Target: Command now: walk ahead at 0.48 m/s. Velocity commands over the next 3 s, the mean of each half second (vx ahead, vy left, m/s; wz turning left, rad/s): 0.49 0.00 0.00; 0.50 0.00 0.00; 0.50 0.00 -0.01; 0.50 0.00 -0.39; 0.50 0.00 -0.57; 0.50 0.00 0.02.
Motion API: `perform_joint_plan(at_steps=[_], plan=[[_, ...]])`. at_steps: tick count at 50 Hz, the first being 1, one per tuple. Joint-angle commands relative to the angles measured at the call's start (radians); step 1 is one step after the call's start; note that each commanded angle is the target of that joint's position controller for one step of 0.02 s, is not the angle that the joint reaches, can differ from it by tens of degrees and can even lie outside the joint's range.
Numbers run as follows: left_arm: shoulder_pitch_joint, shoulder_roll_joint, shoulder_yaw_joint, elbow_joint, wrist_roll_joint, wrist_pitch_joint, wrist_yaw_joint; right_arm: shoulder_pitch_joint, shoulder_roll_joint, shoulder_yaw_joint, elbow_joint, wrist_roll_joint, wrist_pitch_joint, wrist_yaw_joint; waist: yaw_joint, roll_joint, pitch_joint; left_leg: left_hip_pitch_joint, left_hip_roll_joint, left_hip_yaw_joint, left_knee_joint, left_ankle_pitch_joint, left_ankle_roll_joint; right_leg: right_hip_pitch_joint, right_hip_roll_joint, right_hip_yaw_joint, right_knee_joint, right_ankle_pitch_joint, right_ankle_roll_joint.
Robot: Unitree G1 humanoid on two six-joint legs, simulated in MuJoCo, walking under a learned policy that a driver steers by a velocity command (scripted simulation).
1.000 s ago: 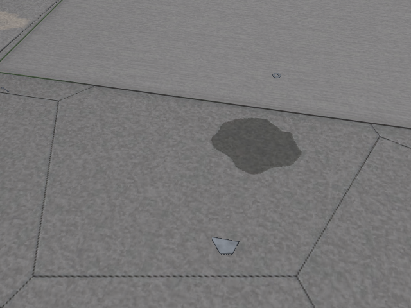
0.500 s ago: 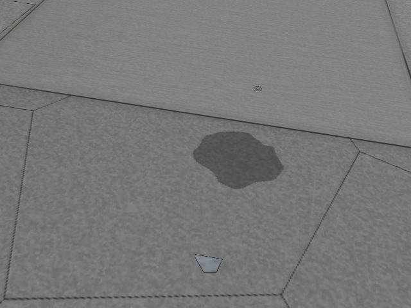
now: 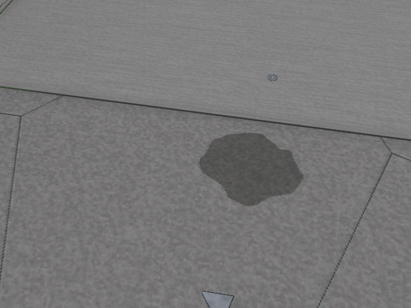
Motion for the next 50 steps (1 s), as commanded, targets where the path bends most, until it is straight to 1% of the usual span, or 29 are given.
perform_joint_plan(at_steps=[1,2,3,4,6,8,11,13,15,19,21,22,23,24,25,26,27,28,29,30,31,32,33,36,38,41,45,48,50], plan=[[0.180,0.120,0.033,0.030,-0.020,0.001,-0.001,-0.043,-0.110,-0.027,-0.097,-0.009,-0.016,0.011,0.064,-0.025,-0.079,-0.523,0.066,-0.058,0.345,0.145,0.032,0.420,-0.367,0.583,-0.417,-0.301,-0.148],[0.162,0.085,0.022,0.037,-0.016,-0.009,0.000,-0.057,-0.089,-0.028,-0.097,-0.013,-0.011,0.013,0.032,-0.020,-0.037,-0.473,0.095,-0.056,0.286,0.178,0.030,0.325,-0.319,0.480,-0.437,-0.191,-0.114],[0.172,0.052,0.010,0.054,-0.018,-0.016,0.005,-0.037,-0.072,-0.026,-0.094,-0.028,0.002,0.017,0.001,-0.036,-0.023,-0.414,0.113,-0.055,0.237,0.189,0.019,0.253,-0.278,0.398,-0.450,-0.103,-0.088],[0.197,0.043,0.004,0.068,-0.015,-0.024,0.008,-0.021,-0.054,-0.024,-0.088,-0.033,0.015,0.023,-0.011,-0.046,-0.027,-0.381,0.120,-0.050,0.208,0.193,0.009,0.227,-0.258,0.346,-0.455,-0.038,-0.079],[0.257,0.067,0.005,0.090,-0.015,-0.038,0.012,-0.048,-0.050,-0.024,-0.102,-0.035,0.032,0.029,-0.019,-0.050,-0.019,-0.408,0.126,-0.026,0.166,0.214,-0.008,0.226,-0.238,0.287,-0.465,0.068,-0.085],[0.297,0.092,0.007,0.097,-0.017,-0.040,0.013,-0.141,-0.064,-0.026,-0.137,-0.035,0.043,0.033,-0.008,-0.050,0.007,-0.492,0.143,-0.005,0.100,0.277,-0.026,0.249,-0.228,0.253,-0.490,0.096,-0.085],[0.364,0.089,0.000,0.105,-0.020,-0.039,0.012,-0.287,-0.077,-0.025,-0.187,-0.028,0.045,0.037,0.027,-0.050,0.033,-0.581,0.146,0.025,-0.045,0.379,-0.050,0.314,-0.210,0.215,-0.499,0.204,-0.071],[0.398,0.085,-0.005,0.110,-0.021,-0.039,0.013,-0.363,-0.066,-0.018,-0.213,-0.020,0.041,0.039,0.047,-0.054,0.036,-0.569,0.127,0.049,-0.168,0.434,-0.057,0.347,-0.194,0.182,-0.488,0.292,-0.053],[0.440,0.087,-0.007,0.121,-0.021,-0.039,0.017,-0.428,-0.055,-0.010,-0.233,-0.015,0.039,0.041,0.069,-0.065,0.035,-0.552,0.104,0.073,-0.264,0.470,-0.053,0.397,-0.194,0.164,-0.476,0.364,-0.043],[0.497,0.094,-0.009,0.144,-0.009,-0.033,0.029,-0.518,-0.065,-0.007,-0.269,-0.014,0.030,0.038,0.092,-0.074,0.043,-0.558,0.068,0.093,-0.378,0.435,-0.021,0.547,-0.232,0.157,-0.426,0.495,-0.057],[0.477,0.107,-0.006,0.146,-0.003,-0.031,0.035,-0.502,-0.077,-0.011,-0.275,-0.014,0.021,0.035,0.066,-0.082,0.034,-0.504,0.044,0.098,-0.421,0.363,0.011,0.594,-0.252,0.147,-0.367,0.642,-0.057],[0.457,0.117,-0.004,0.143,-0.001,-0.030,0.037,-0.457,-0.088,-0.017,-0.264,-0.014,0.016,0.030,0.039,-0.091,0.010,-0.430,0.016,0.108,-0.438,0.317,0.031,0.601,-0.255,0.136,-0.306,0.781,-0.048],[0.443,0.129,0.000,0.143,0.001,-0.028,0.038,-0.366,-0.107,-0.027,-0.237,-0.015,0.011,0.022,0.000,-0.099,-0.038,-0.324,-0.017,0.116,-0.455,0.278,0.052,0.605,-0.254,0.130,-0.202,0.900,-0.039],[0.423,0.134,0.001,0.139,-0.003,-0.024,0.036,-0.208,-0.128,-0.041,-0.185,-0.020,0.003,0.012,-0.068,-0.082,-0.117,-0.143,-0.038,0.123,-0.520,0.315,0.077,0.568,-0.230,0.107,-0.027,0.900,-0.023],[0.408,0.120,-0.005,0.119,-0.014,-0.026,0.032,-0.032,-0.180,-0.061,-0.139,-0.042,-0.005,0.001,-0.135,-0.050,-0.219,0.129,0.078,0.005,-0.525,0.307,0.121,0.380,-0.198,0.090,0.214,0.659,-0.008],[0.507,0.024,-0.024,0.089,-0.060,-0.026,0.018,0.080,-0.292,-0.092,-0.130,-0.064,-0.003,-0.003,-0.107,0.166,-0.373,0.442,0.397,-0.477,-0.570,0.218,0.261,0.014,-0.029,0.024,0.634,0.065,0.044],[0.482,0.093,-0.001,0.098,-0.039,-0.024,0.018,0.016,-0.262,-0.088,-0.130,-0.028,0.012,0.011,-0.085,0.102,-0.376,0.419,0.432,-0.689,-0.687,0.228,0.286,-0.124,0.028,0.162,0.775,-0.337,0.031],[0.385,0.104,0.007,0.067,-0.026,-0.022,0.019,-0.103,-0.220,-0.076,-0.144,-0.007,0.014,0.015,-0.037,0.055,-0.202,0.268,0.389,-0.515,-0.708,0.178,0.246,-0.191,-0.042,0.193,0.770,-0.252,0.022],[0.330,0.092,0.004,0.052,-0.020,-0.027,0.015,-0.171,-0.150,-0.057,-0.154,-0.006,0.007,0.019,-0.017,0.009,-0.106,0.126,0.348,-0.402,-0.754,0.229,0.212,-0.180,-0.078,0.189,0.711,-0.181,0.024],[0.317,0.074,0.006,0.053,-0.013,-0.021,0.012,-0.196,-0.113,-0.046,-0.149,-0.009,0.001,0.018,0.016,0.005,-0.056,0.032,0.299,-0.313,-0.785,0.276,0.172,-0.141,-0.107,0.185,0.648,-0.146,0.027],[0.333,0.058,0.004,0.056,0.003,-0.006,0.007,-0.196,-0.080,-0.035,-0.134,-0.006,-0.005,0.013,0.046,0.023,-0.035,-0.043,0.257,-0.241,-0.808,0.325,0.141,-0.089,-0.125,0.181,0.597,-0.128,0.039],[0.352,0.038,0.002,0.063,0.008,0.007,-0.001,-0.177,-0.073,-0.030,-0.121,-0.007,-0.012,0.010,0.060,0.034,-0.038,-0.072,0.238,-0.199,-0.820,0.359,0.132,-0.055,-0.130,0.174,0.570,-0.118,0.050],[0.347,0.033,0.002,0.059,0.011,0.016,-0.007,-0.146,-0.086,-0.032,-0.108,-0.006,-0.020,0.008,0.065,0.035,-0.038,-0.081,0.228,-0.176,-0.827,0.413,0.136,-0.054,-0.130,0.161,0.556,-0.108,0.060],[0.237,0.044,0.003,0.014,0.012,0.033,-0.015,-0.092,-0.132,-0.038,-0.091,-0.004,-0.029,0.007,0.062,0.035,-0.005,-0.075,0.209,-0.118,-0.869,0.446,0.142,-0.146,-0.156,0.132,0.466,-0.019,0.089],[0.139,0.055,0.003,-0.022,0.007,0.035,-0.017,-0.057,-0.129,-0.034,-0.086,-0.004,-0.027,0.008,0.040,0.037,0.018,-0.046,0.194,-0.093,-0.884,0.478,0.136,-0.203,-0.166,0.115,0.366,0.054,0.105],[0.023,0.042,-0.008,-0.062,-0.004,0.031,-0.019,-0.009,-0.127,-0.030,-0.078,-0.003,-0.026,0.009,0.009,0.043,0.026,-0.003,0.175,-0.051,-0.879,0.555,0.120,-0.194,-0.148,0.084,0.188,0.140,0.113],[-0.086,0.045,-0.014,-0.100,-0.008,0.025,-0.016,0.064,-0.136,-0.029,-0.054,-0.009,-0.024,0.001,-0.028,0.055,0.033,0.124,0.203,-0.038,-0.852,0.634,0.120,-0.191,-0.115,0.058,0.048,0.163,0.091],[-0.104,0.064,-0.008,-0.121,-0.007,0.014,-0.014,0.067,-0.150,-0.034,-0.043,-0.018,-0.018,-0.009,-0.015,0.059,0.039,0.216,0.242,-0.036,-0.792,0.754,0.114,-0.173,-0.096,0.059,-0.015,0.082,0.053],[-0.010,0.083,0.003,-0.097,-0.006,0.004,-0.006,0.033,-0.167,-0.039,-0.046,-0.022,-0.015,-0.014,0.037,0.070,-0.009,0.227,0.242,-0.012,-0.665,0.998,0.091,-0.023,-0.045,0.039,-0.057,0.002,0.017]])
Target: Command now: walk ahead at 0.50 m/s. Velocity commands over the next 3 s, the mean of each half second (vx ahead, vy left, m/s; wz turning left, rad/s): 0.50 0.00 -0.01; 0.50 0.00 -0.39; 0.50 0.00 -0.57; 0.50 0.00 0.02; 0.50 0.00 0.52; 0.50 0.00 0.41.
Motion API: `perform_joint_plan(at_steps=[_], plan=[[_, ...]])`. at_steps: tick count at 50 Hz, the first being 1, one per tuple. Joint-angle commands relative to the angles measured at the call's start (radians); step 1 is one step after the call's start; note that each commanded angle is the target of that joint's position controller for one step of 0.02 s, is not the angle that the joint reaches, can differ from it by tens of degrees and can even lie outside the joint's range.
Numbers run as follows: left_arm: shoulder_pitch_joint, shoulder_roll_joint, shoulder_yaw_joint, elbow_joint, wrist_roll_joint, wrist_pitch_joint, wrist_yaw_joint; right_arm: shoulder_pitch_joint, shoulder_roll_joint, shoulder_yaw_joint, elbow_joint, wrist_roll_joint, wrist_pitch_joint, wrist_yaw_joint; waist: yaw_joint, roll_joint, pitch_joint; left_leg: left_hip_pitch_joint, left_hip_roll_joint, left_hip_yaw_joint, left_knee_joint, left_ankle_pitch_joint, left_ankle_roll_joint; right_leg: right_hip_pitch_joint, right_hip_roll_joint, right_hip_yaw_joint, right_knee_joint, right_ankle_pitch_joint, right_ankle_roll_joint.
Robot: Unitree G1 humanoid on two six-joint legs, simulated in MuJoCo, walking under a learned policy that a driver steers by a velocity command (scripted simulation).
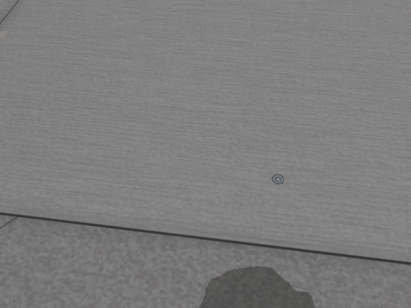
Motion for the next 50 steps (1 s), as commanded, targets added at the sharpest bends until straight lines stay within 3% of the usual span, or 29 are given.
perform_joint_plan(at_steps=[1,2,3,4,5,6,7,8,9,11,14,20,25,27,28,29,30,31,32,33,34,35,36,38,41,46,50], plan=[[0.169,0.109,0.039,0.002,0.003,-0.028,0.016,0.001,-0.168,-0.032,-0.023,-0.003,0.001,-0.009,0.134,0.093,-0.056,-0.017,0.272,-0.067,0.277,0.973,0.103,0.220,0.077,-0.035,-0.087,-0.065,-0.058],[0.346,0.146,0.056,0.060,0.018,-0.039,0.026,-0.008,-0.155,-0.027,-0.032,0.003,0.003,-0.007,0.200,0.059,-0.157,-0.140,0.228,-0.036,0.490,0.851,0.084,0.466,0.041,0.007,-0.111,-0.036,-0.089],[0.495,0.248,0.083,0.081,0.044,-0.045,0.036,0.036,-0.085,-0.009,-0.071,0.036,0.002,0.002,0.215,-0.098,-0.300,-0.441,0.127,0.022,0.841,0.441,0.043,0.767,-0.232,0.361,-0.140,-0.148,-0.172],[0.483,0.279,0.093,0.086,0.020,-0.029,0.024,0.095,-0.090,-0.019,-0.066,0.043,0.000,0.008,0.176,-0.225,-0.382,-0.662,-0.022,-0.051,1.104,-0.182,0.033,0.862,-0.381,0.761,-0.288,-0.146,-0.264],[0.360,0.237,0.083,0.066,-0.005,-0.021,0.019,0.013,-0.140,-0.033,-0.077,0.021,0.007,0.006,0.133,-0.085,-0.242,-0.746,0.057,-0.137,1.154,-0.111,0.047,0.742,-0.336,0.644,-0.301,-0.208,-0.234],[0.279,0.164,0.063,0.052,-0.010,-0.025,0.017,-0.067,-0.124,-0.030,-0.098,0.014,0.002,0.011,0.119,-0.018,-0.118,-0.759,0.096,-0.133,1.115,-0.029,0.047,0.593,-0.300,0.510,-0.331,-0.184,-0.209],[0.242,0.117,0.049,0.055,-0.006,-0.032,0.016,-0.093,-0.101,-0.028,-0.102,0.013,0.002,0.014,0.087,0.004,-0.053,-0.726,0.133,-0.127,1.043,0.024,0.047,0.485,-0.249,0.412,-0.371,-0.127,-0.168],[0.240,0.089,0.039,0.070,-0.009,-0.039,0.021,-0.095,-0.093,-0.029,-0.105,-0.005,0.014,0.018,0.060,-0.017,-0.025,-0.683,0.155,-0.128,0.987,0.048,0.038,0.414,-0.207,0.341,-0.392,-0.065,-0.139],[0.250,0.075,0.033,0.083,-0.008,-0.045,0.024,-0.070,-0.074,-0.025,-0.095,-0.014,0.028,0.025,0.041,-0.031,-0.026,-0.641,0.161,-0.121,0.960,0.062,0.027,0.379,-0.183,0.290,-0.406,-0.024,-0.126],[0.308,0.093,0.035,0.107,-0.012,-0.060,0.027,-0.079,-0.065,-0.026,-0.099,-0.017,0.046,0.034,0.031,-0.028,-0.028,-0.644,0.163,-0.099,0.929,0.085,0.011,0.373,-0.166,0.241,-0.420,0.076,-0.132],[0.361,0.121,0.038,0.124,-0.014,-0.065,0.028,-0.202,-0.076,-0.026,-0.144,-0.017,0.059,0.040,0.044,-0.022,0.011,-0.749,0.188,-0.074,0.836,0.178,-0.017,0.396,-0.153,0.195,-0.461,0.097,-0.137],[0.462,0.115,0.028,0.150,-0.014,-0.062,0.029,-0.427,-0.062,-0.008,-0.220,-0.001,0.054,0.044,0.101,-0.033,0.043,-0.777,0.164,-0.019,0.538,0.335,-0.035,0.486,-0.123,0.121,-0.460,0.245,-0.114],[0.530,0.123,0.027,0.182,-0.003,-0.054,0.041,-0.534,-0.080,-0.007,-0.270,0.000,0.042,0.039,0.126,-0.041,0.062,-0.776,0.130,-0.008,0.410,0.289,0.002,0.634,-0.168,0.140,-0.392,0.385,-0.126],[0.498,0.143,0.032,0.178,0.002,-0.049,0.047,-0.496,-0.095,-0.013,-0.271,0.002,0.029,0.035,0.093,-0.046,0.045,-0.701,0.103,-0.009,0.363,0.215,0.024,0.661,-0.178,0.149,-0.317,0.530,-0.118],[0.472,0.156,0.035,0.172,0.004,-0.048,0.047,-0.426,-0.109,-0.020,-0.253,0.003,0.022,0.029,0.059,-0.053,0.011,-0.596,0.073,-0.002,0.336,0.176,0.037,0.649,-0.171,0.147,-0.241,0.651,-0.104],[0.449,0.163,0.037,0.168,0.000,-0.046,0.044,-0.292,-0.128,-0.031,-0.211,0.000,0.013,0.020,0.001,-0.037,-0.058,-0.427,0.044,0.012,0.277,0.193,0.055,0.620,-0.140,0.131,-0.096,0.701,-0.088],[0.434,0.148,0.032,0.155,-0.011,-0.048,0.040,-0.119,-0.173,-0.048,-0.162,-0.019,0.000,0.007,-0.065,-0.001,-0.164,-0.158,0.111,-0.050,0.255,0.235,0.085,0.472,-0.093,0.107,0.113,0.546,-0.070],[0.481,0.065,0.012,0.113,-0.047,-0.048,0.032,0.014,-0.280,-0.075,-0.156,-0.048,-0.006,-0.004,-0.072,0.157,-0.320,0.141,0.404,-0.407,0.218,0.109,0.153,0.176,0.022,0.044,0.454,0.098,-0.029],[0.545,0.079,0.024,0.121,-0.049,-0.040,0.038,-0.014,-0.298,-0.082,-0.159,-0.026,0.012,0.008,-0.030,0.257,-0.392,0.190,0.537,-0.714,0.100,0.103,0.219,-0.003,0.121,0.081,0.673,-0.428,-0.027],[0.474,0.133,0.042,0.119,-0.027,-0.028,0.042,-0.126,-0.225,-0.066,-0.183,-0.007,0.022,0.012,0.008,0.117,-0.245,0.048,0.494,-0.594,0.082,0.021,0.191,-0.056,0.043,0.139,0.724,-0.356,-0.038],[0.405,0.109,0.039,0.104,-0.020,-0.028,0.035,-0.207,-0.152,-0.046,-0.196,0.000,0.018,0.014,0.023,0.062,-0.114,-0.105,0.450,-0.456,0.037,0.026,0.165,-0.062,0.006,0.137,0.692,-0.280,-0.034],[0.386,0.081,0.038,0.101,-0.017,-0.022,0.029,-0.240,-0.117,-0.036,-0.194,-0.002,0.012,0.013,0.048,0.061,-0.049,-0.204,0.403,-0.349,-0.005,0.061,0.125,-0.036,-0.024,0.133,0.640,-0.234,-0.032],[0.380,0.078,0.042,0.095,-0.001,-0.010,0.022,-0.238,-0.097,-0.030,-0.181,0.001,0.005,0.007,0.069,0.092,-0.020,-0.266,0.369,-0.269,-0.024,0.118,0.101,-0.011,-0.043,0.132,0.607,-0.214,-0.025],[0.390,0.055,0.043,0.092,0.007,0.016,0.007,-0.201,-0.092,-0.028,-0.163,0.005,-0.011,0.001,0.090,0.101,-0.019,-0.300,0.347,-0.175,-0.042,0.212,0.088,0.010,-0.048,0.117,0.599,-0.181,-0.012],[0.303,0.049,0.044,0.052,0.007,0.034,-0.005,-0.154,-0.118,-0.035,-0.148,0.010,-0.029,0.000,0.095,0.091,-0.002,-0.275,0.339,-0.072,-0.064,0.299,0.090,-0.086,-0.065,0.102,0.564,-0.086,0.002],[0.116,0.046,0.033,-0.024,0.005,0.034,-0.024,-0.101,-0.119,-0.030,-0.130,0.006,-0.029,-0.003,0.069,0.089,0.041,-0.236,0.304,0.068,-0.063,0.417,0.083,-0.136,-0.056,0.050,0.309,0.079,0.018],[-0.007,0.047,0.021,-0.079,0.010,0.032,-0.037,-0.038,-0.153,-0.038,-0.113,0.005,-0.023,-0.012,0.035,0.090,0.057,-0.136,0.335,0.133,-0.042,0.528,0.078,-0.095,-0.031,-0.028,0.129,0.084,-0.010]])
Over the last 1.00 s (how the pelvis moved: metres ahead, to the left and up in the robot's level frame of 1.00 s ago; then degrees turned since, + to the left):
0.57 0.00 0.01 -1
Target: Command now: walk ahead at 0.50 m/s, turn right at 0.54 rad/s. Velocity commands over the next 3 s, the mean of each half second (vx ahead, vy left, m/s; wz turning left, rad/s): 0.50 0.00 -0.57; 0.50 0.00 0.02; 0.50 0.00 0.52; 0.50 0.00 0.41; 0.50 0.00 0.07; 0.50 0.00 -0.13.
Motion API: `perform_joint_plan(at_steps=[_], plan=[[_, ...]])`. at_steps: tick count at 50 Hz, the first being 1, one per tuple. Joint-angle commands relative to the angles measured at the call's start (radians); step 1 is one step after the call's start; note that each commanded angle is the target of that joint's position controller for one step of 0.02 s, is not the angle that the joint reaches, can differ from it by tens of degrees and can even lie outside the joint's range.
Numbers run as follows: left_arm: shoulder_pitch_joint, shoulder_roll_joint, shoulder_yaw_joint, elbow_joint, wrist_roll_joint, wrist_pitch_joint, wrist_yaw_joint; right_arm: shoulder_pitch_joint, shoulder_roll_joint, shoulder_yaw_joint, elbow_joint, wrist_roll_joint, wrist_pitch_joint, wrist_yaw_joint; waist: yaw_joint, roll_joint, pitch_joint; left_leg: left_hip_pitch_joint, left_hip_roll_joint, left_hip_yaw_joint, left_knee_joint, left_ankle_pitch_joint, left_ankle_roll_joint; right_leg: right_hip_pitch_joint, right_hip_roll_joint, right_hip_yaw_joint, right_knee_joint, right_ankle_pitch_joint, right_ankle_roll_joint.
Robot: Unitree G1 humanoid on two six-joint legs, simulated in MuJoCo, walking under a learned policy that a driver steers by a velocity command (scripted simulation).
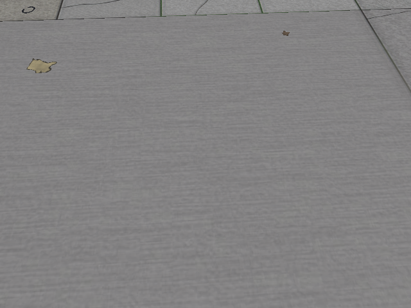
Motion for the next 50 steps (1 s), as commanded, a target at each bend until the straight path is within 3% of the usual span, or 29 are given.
perform_joint_plan(at_steps=[1,4,6,7,8,9,10,11,12,14,16,18,23,27,30,32,33,34,35,36,37,38,39,40,42,45,50], plan=[[-0.114,0.024,-0.007,-0.095,0.005,-0.012,-0.010,0.033,-0.144,-0.027,-0.036,-0.001,-0.004,-0.011,-0.004,0.101,0.064,-0.004,0.293,-0.058,-0.066,0.515,0.088,0.016,0.024,-0.060,-0.101,-0.016,-0.027],[-0.083,0.049,0.005,-0.100,0.009,-0.011,-0.005,0.031,-0.175,-0.035,-0.034,-0.005,0.015,-0.019,0.025,0.130,0.025,0.081,0.306,-0.010,0.081,0.880,0.074,0.109,0.095,-0.108,-0.143,-0.154,-0.079],[0.063,0.081,0.024,-0.064,0.008,-0.017,0.006,0.019,-0.208,-0.045,-0.041,-0.006,0.037,-0.018,0.085,0.143,-0.064,0.092,0.308,0.002,0.335,1.038,0.070,0.270,0.169,-0.125,-0.180,-0.250,-0.125],[0.207,0.110,0.041,-0.020,0.015,-0.027,0.017,0.005,-0.213,-0.045,-0.053,-0.002,0.046,-0.013,0.151,0.104,-0.144,0.001,0.293,0.018,0.562,0.918,0.047,0.470,0.193,-0.101,-0.270,-0.213,-0.156],[0.324,0.207,0.073,0.004,0.027,-0.033,0.032,0.005,-0.174,-0.035,-0.089,-0.002,0.046,-0.008,0.192,-0.003,-0.243,-0.236,0.258,0.013,0.868,0.511,0.013,0.715,0.002,0.162,-0.309,-0.313,-0.212],[0.267,0.307,0.094,-0.025,0.005,-0.021,0.036,-0.004,-0.102,-0.027,-0.173,0.013,0.034,0.014,0.113,-0.230,-0.299,-0.679,0.007,-0.098,1.229,-0.268,-0.053,0.959,-0.243,0.745,-0.458,-0.299,-0.369],[0.284,0.291,0.088,-0.028,-0.010,-0.006,0.042,-0.139,-0.170,-0.034,-0.202,0.002,0.021,0.019,0.152,-0.027,-0.246,-0.797,0.051,-0.280,1.235,-0.197,-0.044,0.919,-0.237,0.711,-0.517,-0.222,-0.345],[0.235,0.245,0.075,-0.021,-0.015,-0.007,0.051,-0.172,-0.147,-0.026,-0.216,0.015,0.008,0.023,0.119,0.007,-0.136,-0.812,0.096,-0.294,1.177,-0.098,-0.033,0.810,-0.220,0.569,-0.516,-0.136,-0.317],[0.190,0.191,0.062,-0.020,-0.019,-0.015,0.053,-0.141,-0.143,-0.025,-0.197,0.015,0.002,0.019,0.067,0.072,-0.062,-0.746,0.133,-0.297,1.067,-0.046,-0.033,0.674,-0.171,0.472,-0.529,0.004,-0.271],[0.133,0.146,0.044,-0.032,-0.031,-0.034,0.060,-0.106,-0.136,-0.025,-0.187,-0.024,0.036,0.018,0.007,0.061,-0.050,-0.625,0.158,-0.309,0.961,-0.030,-0.054,0.547,-0.081,0.347,-0.544,0.129,-0.227],[0.161,0.156,0.042,-0.028,-0.038,-0.055,0.057,-0.105,-0.127,-0.023,-0.197,-0.033,0.067,0.026,-0.004,0.043,-0.057,-0.606,0.153,-0.295,0.906,-0.023,-0.076,0.513,-0.048,0.314,-0.554,0.197,-0.228],[0.203,0.184,0.047,-0.024,-0.035,-0.062,0.053,-0.165,-0.122,-0.021,-0.223,-0.031,0.081,0.031,0.009,0.029,-0.040,-0.645,0.148,-0.282,0.833,0.037,-0.093,0.499,-0.028,0.305,-0.573,0.183,-0.218],[0.316,0.192,0.047,-0.017,-0.033,-0.059,0.052,-0.361,-0.135,-0.016,-0.298,-0.025,0.084,0.034,0.082,-0.011,-0.006,-0.765,0.125,-0.284,0.626,0.202,-0.103,0.590,-0.014,0.343,-0.574,0.173,-0.176],[0.377,0.198,0.045,-0.015,-0.026,-0.056,0.060,-0.476,-0.133,-0.003,-0.348,-0.019,0.074,0.042,0.122,-0.024,0.002,-0.778,0.084,-0.283,0.492,0.251,-0.089,0.674,-0.016,0.370,-0.528,0.241,-0.170],[0.399,0.181,0.034,-0.002,-0.019,-0.062,0.070,-0.502,-0.124,0.009,-0.364,-0.015,0.059,0.051,0.131,-0.041,0.011,-0.701,0.064,-0.247,0.369,0.281,-0.043,0.719,-0.039,0.341,-0.524,0.323,-0.146],[0.363,0.201,0.033,-0.003,-0.014,-0.071,0.073,-0.433,-0.146,0.002,-0.350,-0.012,0.053,0.048,0.087,-0.057,0.008,-0.558,0.038,-0.236,0.304,0.232,0.007,0.711,-0.056,0.311,-0.497,0.448,-0.107],[0.347,0.216,0.035,-0.002,-0.010,-0.075,0.075,-0.357,-0.169,-0.008,-0.326,-0.009,0.051,0.040,0.053,-0.067,-0.023,-0.463,0.007,-0.224,0.296,0.179,0.030,0.723,-0.055,0.291,-0.431,0.604,-0.090],[0.334,0.227,0.037,0.001,-0.003,-0.076,0.072,-0.230,-0.193,-0.020,-0.286,-0.005,0.046,0.029,-0.004,-0.056,-0.087,-0.338,-0.029,-0.209,0.268,0.145,0.055,0.739,-0.034,0.257,-0.282,0.724,-0.076],[0.323,0.224,0.034,-0.001,-0.003,-0.077,0.070,-0.079,-0.212,-0.030,-0.243,-0.009,0.038,0.017,-0.079,-0.028,-0.167,-0.148,0.002,-0.236,0.229,0.171,0.085,0.671,0.005,0.212,-0.079,0.655,-0.061],[0.357,0.158,0.016,-0.032,-0.016,-0.080,0.066,0.061,-0.291,-0.048,-0.226,-0.029,0.034,0.006,-0.102,0.103,-0.295,0.098,0.220,-0.536,0.230,0.078,0.158,0.465,0.082,0.156,0.239,0.320,-0.034],[0.475,0.111,0.011,-0.028,-0.030,-0.080,0.055,0.051,-0.355,-0.068,-0.202,-0.026,0.044,0.019,-0.017,0.347,-0.336,0.240,0.403,-1.017,0.089,0.133,0.295,0.165,0.258,0.109,0.514,-0.479,0.007],[0.399,0.165,0.011,-0.031,0.009,-0.078,0.060,-0.048,-0.266,-0.050,-0.219,0.011,0.055,0.036,0.011,0.166,-0.209,0.136,0.357,-1.041,0.037,-0.013,0.273,0.066,0.171,0.172,0.557,-0.433,-0.012],[0.300,0.171,0.011,-0.050,0.009,-0.082,0.054,-0.131,-0.211,-0.039,-0.236,0.017,0.056,0.041,0.022,0.079,-0.088,-0.003,0.323,-0.871,0.028,-0.004,0.255,0.047,0.120,0.158,0.517,-0.337,-0.006],[0.241,0.162,0.005,-0.069,0.010,-0.085,0.049,-0.156,-0.183,-0.030,-0.237,0.008,0.054,0.042,0.026,0.042,-0.048,-0.079,0.270,-0.777,0.010,0.096,0.234,0.058,0.090,0.144,0.461,-0.294,-0.001],[0.233,0.144,-0.002,-0.087,0.023,-0.069,0.041,-0.131,-0.171,-0.023,-0.206,0.012,0.045,0.037,0.058,0.080,-0.037,-0.160,0.199,-0.665,-0.011,0.265,0.210,0.110,0.055,0.133,0.373,-0.277,0.026],[0.204,0.125,-0.013,-0.108,0.023,-0.050,0.036,-0.071,-0.204,-0.034,-0.182,0.022,0.033,0.033,0.060,0.099,-0.052,-0.194,0.170,-0.606,-0.033,0.351,0.230,0.108,0.044,0.102,0.286,-0.287,0.070],[-0.020,0.107,-0.031,-0.188,0.014,-0.044,0.032,0.009,-0.217,-0.045,-0.172,0.022,0.044,0.027,-0.001,0.099,0.000,-0.212,0.126,-0.583,-0.069,0.287,0.203,0.038,0.032,0.072,0.030,-0.107,0.123]])
Over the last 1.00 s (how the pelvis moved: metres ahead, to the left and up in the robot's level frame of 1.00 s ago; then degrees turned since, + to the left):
0.53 0.00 0.01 -14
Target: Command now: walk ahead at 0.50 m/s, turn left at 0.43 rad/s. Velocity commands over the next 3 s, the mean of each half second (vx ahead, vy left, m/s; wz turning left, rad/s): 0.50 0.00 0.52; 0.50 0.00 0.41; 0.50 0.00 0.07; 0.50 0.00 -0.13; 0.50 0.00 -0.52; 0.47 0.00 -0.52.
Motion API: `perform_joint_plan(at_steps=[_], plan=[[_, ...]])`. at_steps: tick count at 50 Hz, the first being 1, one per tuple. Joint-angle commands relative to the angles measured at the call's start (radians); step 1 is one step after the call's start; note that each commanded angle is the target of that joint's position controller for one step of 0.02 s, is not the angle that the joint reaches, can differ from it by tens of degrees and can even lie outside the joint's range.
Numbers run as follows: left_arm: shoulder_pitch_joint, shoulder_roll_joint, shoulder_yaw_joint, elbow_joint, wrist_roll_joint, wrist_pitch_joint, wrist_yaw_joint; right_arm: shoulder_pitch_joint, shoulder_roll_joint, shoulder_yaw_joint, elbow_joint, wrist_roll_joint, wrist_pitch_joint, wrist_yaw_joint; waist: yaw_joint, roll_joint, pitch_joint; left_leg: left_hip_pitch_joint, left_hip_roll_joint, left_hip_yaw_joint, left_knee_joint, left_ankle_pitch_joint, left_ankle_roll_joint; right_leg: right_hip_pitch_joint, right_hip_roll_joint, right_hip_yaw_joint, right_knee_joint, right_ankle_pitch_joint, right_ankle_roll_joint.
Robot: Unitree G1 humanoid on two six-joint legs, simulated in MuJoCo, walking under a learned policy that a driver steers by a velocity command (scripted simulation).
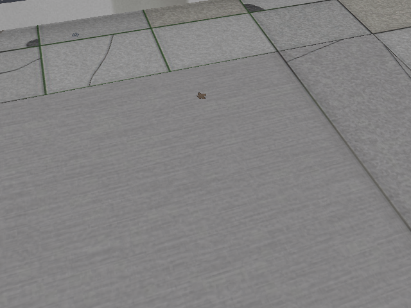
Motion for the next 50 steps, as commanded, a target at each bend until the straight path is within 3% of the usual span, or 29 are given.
perform_joint_plan(at_steps=[1,6,8,10,11,12,13,14,15,16,17,19,21,26,29,33,35,36,37,38,39,40,41,42,43,45,47,50], plan=[[-0.086,0.063,0.007,-0.087,-0.006,-0.006,-0.003,0.024,-0.162,-0.041,-0.060,0.002,-0.012,-0.005,-0.001,0.108,0.004,-0.023,0.229,-0.230,-0.119,0.183,0.127,-0.011,0.020,-0.041,-0.132,0.121,0.029],[-0.199,0.070,-0.001,-0.138,-0.022,-0.021,-0.002,0.077,-0.175,-0.051,-0.066,-0.013,-0.003,-0.014,-0.041,0.118,-0.015,0.060,0.241,-0.273,-0.016,0.320,0.105,0.029,0.063,-0.037,-0.277,0.139,0.020],[-0.159,0.091,0.005,-0.138,-0.024,-0.030,0.003,0.041,-0.189,-0.056,-0.085,-0.017,0.000,-0.020,-0.009,0.130,-0.027,0.047,0.251,-0.308,0.035,0.337,0.077,0.131,0.078,-0.022,-0.345,0.087,0.001],[-0.009,0.122,0.020,-0.096,-0.025,-0.043,0.017,-0.015,-0.204,-0.061,-0.105,-0.014,-0.002,-0.019,0.070,0.115,-0.074,-0.012,0.217,-0.315,0.161,0.374,0.040,0.362,0.108,-0.031,-0.445,0.053,-0.029],[0.101,0.171,0.036,-0.074,-0.011,-0.056,0.031,-0.016,-0.175,-0.053,-0.111,-0.004,-0.011,-0.011,0.119,0.045,-0.151,-0.077,0.153,-0.263,0.343,0.319,0.012,0.546,0.025,0.044,-0.488,0.027,-0.065],[0.245,0.256,0.057,-0.074,0.014,-0.057,0.050,-0.002,-0.093,-0.031,-0.150,0.022,-0.018,-0.008,0.166,-0.101,-0.303,-0.239,0.075,-0.138,0.623,0.036,-0.021,0.788,-0.235,0.316,-0.535,-0.201,-0.129],[0.224,0.309,0.074,-0.066,0.009,-0.036,0.048,0.083,-0.082,-0.026,-0.178,0.018,-0.010,-0.010,0.096,-0.279,-0.321,-0.466,-0.012,-0.040,0.789,-0.420,-0.029,0.842,-0.380,0.696,-0.644,-0.274,-0.218],[0.168,0.209,0.059,-0.073,-0.003,-0.025,0.043,0.066,-0.141,-0.033,-0.138,-0.013,0.010,-0.017,0.070,-0.104,-0.189,-0.532,0.087,-0.042,0.887,-0.343,-0.022,0.727,-0.350,0.642,-0.632,-0.371,-0.222],[0.119,0.128,0.040,-0.083,-0.013,-0.026,0.038,0.000,-0.138,-0.033,-0.137,-0.023,0.014,-0.005,0.071,-0.007,-0.089,-0.521,0.115,-0.036,0.878,-0.252,-0.028,0.611,-0.291,0.487,-0.651,-0.297,-0.202],[0.092,0.100,0.032,-0.080,-0.011,-0.029,0.034,-0.030,-0.117,-0.030,-0.144,-0.024,0.018,0.005,0.057,-0.013,-0.046,-0.497,0.142,-0.024,0.847,-0.201,-0.039,0.540,-0.241,0.352,-0.678,-0.153,-0.181],[0.101,0.094,0.029,-0.068,-0.013,-0.035,0.036,-0.047,-0.115,-0.031,-0.149,-0.035,0.027,0.014,0.050,-0.054,-0.028,-0.484,0.161,-0.013,0.830,-0.182,-0.049,0.504,-0.207,0.260,-0.691,-0.046,-0.168],[0.128,0.100,0.033,-0.047,-0.023,-0.052,0.032,-0.056,-0.108,-0.029,-0.157,-0.040,0.045,0.029,0.039,-0.080,-0.036,-0.471,0.168,0.004,0.837,-0.141,-0.064,0.487,-0.176,0.152,-0.704,0.120,-0.163],[0.153,0.110,0.039,-0.031,-0.032,-0.065,0.027,-0.107,-0.101,-0.026,-0.181,-0.038,0.052,0.039,0.036,-0.061,-0.038,-0.517,0.177,0.006,0.836,-0.092,-0.073,0.505,-0.183,0.087,-0.720,0.220,-0.176],[0.202,0.119,0.047,0.005,-0.031,-0.063,0.023,-0.260,-0.083,-0.013,-0.237,-0.036,0.055,0.055,0.057,-0.042,0.002,-0.598,0.189,0.039,0.693,0.059,-0.092,0.538,-0.165,-0.070,-0.744,0.320,-0.178],[0.223,0.130,0.051,0.022,-0.032,-0.060,0.023,-0.360,-0.062,0.004,-0.270,-0.035,0.049,0.067,0.081,-0.046,0.027,-0.537,0.188,0.094,0.512,0.144,-0.076,0.538,-0.153,-0.151,-0.741,0.334,-0.160],[0.280,0.160,0.060,0.057,-0.029,-0.043,0.033,-0.441,-0.067,0.010,-0.309,-0.043,0.046,0.072,0.102,-0.044,0.046,-0.483,0.161,0.170,0.365,0.056,-0.022,0.637,-0.186,-0.211,-0.681,0.478,-0.139],[0.297,0.184,0.062,0.073,-0.027,-0.031,0.039,-0.409,-0.077,0.005,-0.306,-0.050,0.046,0.060,0.081,-0.063,0.010,-0.378,0.098,0.210,0.324,-0.054,0.019,0.675,-0.192,-0.249,-0.552,0.795,-0.127],[0.305,0.199,0.064,0.082,-0.026,-0.023,0.041,-0.339,-0.090,-0.003,-0.288,-0.055,0.042,0.052,0.047,-0.071,-0.036,-0.286,0.058,0.215,0.301,-0.100,0.044,0.683,-0.194,-0.260,-0.431,0.929,-0.126],[0.302,0.203,0.061,0.082,-0.030,-0.016,0.042,-0.196,-0.107,-0.016,-0.243,-0.062,0.032,0.041,-0.018,-0.050,-0.116,-0.100,0.024,0.204,0.228,-0.069,0.073,0.629,-0.182,-0.280,-0.246,0.911,-0.115],[0.291,0.180,0.051,0.061,-0.031,-0.016,0.040,-0.024,-0.160,-0.038,-0.189,-0.072,0.024,0.024,-0.093,0.016,-0.221,0.176,0.115,0.069,0.191,-0.085,0.114,0.437,-0.156,-0.288,0.006,0.654,-0.094],[0.347,0.046,0.019,-0.010,-0.041,-0.021,0.016,-0.014,-0.279,-0.063,-0.193,-0.063,0.023,0.008,-0.031,0.283,-0.343,0.524,0.461,-0.450,0.154,-0.082,0.240,-0.004,0.006,-0.278,0.372,-0.262,-0.038],[0.253,0.142,0.042,-0.016,-0.030,-0.021,0.019,0.045,-0.277,-0.067,-0.205,-0.026,0.034,-0.003,-0.096,0.146,-0.408,0.511,0.522,-0.662,0.034,0.014,0.273,-0.090,0.064,-0.085,0.508,-0.315,-0.034],[0.169,0.140,0.043,-0.040,-0.043,-0.025,0.017,-0.017,-0.251,-0.060,-0.181,-0.020,0.035,-0.013,-0.068,0.094,-0.246,0.404,0.479,-0.454,0.032,0.133,0.245,-0.152,0.007,-0.045,0.500,-0.200,-0.044],[0.164,0.114,0.031,-0.035,-0.046,-0.036,0.016,-0.061,-0.191,-0.043,-0.170,-0.017,0.028,-0.016,-0.027,0.073,-0.139,0.249,0.432,-0.340,0.013,0.251,0.210,-0.112,-0.022,-0.047,0.410,-0.143,-0.050],[0.181,0.106,0.030,-0.017,-0.037,-0.031,0.013,-0.102,-0.150,-0.029,-0.163,-0.017,0.020,-0.015,0.018,0.055,-0.085,0.144,0.376,-0.250,-0.011,0.311,0.166,-0.050,-0.047,-0.042,0.329,-0.126,-0.049],[0.253,0.098,0.030,0.017,-0.013,0.004,0.007,-0.141,-0.108,-0.010,-0.157,-0.012,0.002,-0.010,0.073,0.082,-0.071,0.018,0.321,-0.152,-0.065,0.345,0.138,0.074,-0.053,-0.045,0.253,-0.116,-0.038],[0.247,0.082,0.032,0.021,-0.010,0.020,-0.004,-0.115,-0.120,-0.013,-0.133,-0.007,-0.016,-0.005,0.082,0.080,-0.056,-0.005,0.299,-0.116,-0.107,0.347,0.144,0.068,-0.046,-0.062,0.206,-0.081,-0.030],[0.130,0.071,0.032,-0.009,-0.011,0.024,-0.010,-0.066,-0.135,-0.017,-0.102,-0.005,-0.023,-0.004,0.055,0.084,0.006,0.006,0.287,-0.090,-0.167,0.271,0.136,-0.032,-0.061,-0.069,0.093,0.041,-0.015]])
Over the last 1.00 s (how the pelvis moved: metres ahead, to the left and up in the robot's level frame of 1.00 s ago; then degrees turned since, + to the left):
0.56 -0.10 0.01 -14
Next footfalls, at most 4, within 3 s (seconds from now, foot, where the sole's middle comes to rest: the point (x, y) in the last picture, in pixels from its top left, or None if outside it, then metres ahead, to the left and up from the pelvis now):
0.22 right None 0.29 -0.13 -0.78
0.76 left None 0.48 0.17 -0.78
1.30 right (153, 208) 0.85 0.16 -0.78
1.84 left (73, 177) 1.00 0.48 -0.78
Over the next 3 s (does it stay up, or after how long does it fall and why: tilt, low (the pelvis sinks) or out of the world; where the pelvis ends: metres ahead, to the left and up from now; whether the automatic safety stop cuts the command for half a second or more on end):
stays up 1.49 0.49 -0.02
